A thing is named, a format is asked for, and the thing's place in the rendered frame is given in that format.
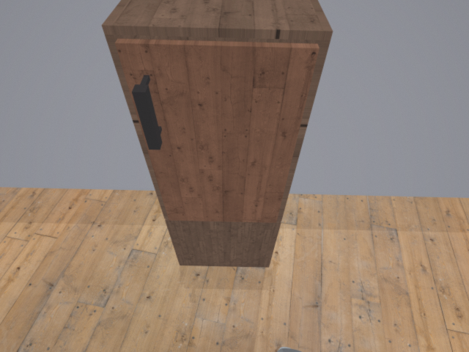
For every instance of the handle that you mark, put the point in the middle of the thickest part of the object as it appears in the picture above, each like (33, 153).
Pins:
(145, 108)

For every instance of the cupboard door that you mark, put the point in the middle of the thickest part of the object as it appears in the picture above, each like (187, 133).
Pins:
(230, 114)

